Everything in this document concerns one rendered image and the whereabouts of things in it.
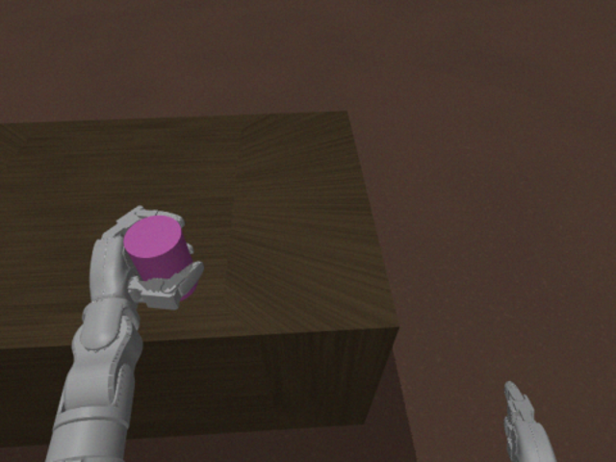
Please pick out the can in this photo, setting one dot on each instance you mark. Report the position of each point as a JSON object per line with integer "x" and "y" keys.
{"x": 158, "y": 249}

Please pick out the right robot hand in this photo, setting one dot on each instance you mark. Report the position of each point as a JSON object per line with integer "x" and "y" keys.
{"x": 527, "y": 440}

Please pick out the left robot hand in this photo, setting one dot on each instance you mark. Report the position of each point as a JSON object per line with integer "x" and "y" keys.
{"x": 113, "y": 273}

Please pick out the left robot arm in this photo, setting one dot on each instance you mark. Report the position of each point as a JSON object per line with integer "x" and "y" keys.
{"x": 96, "y": 403}

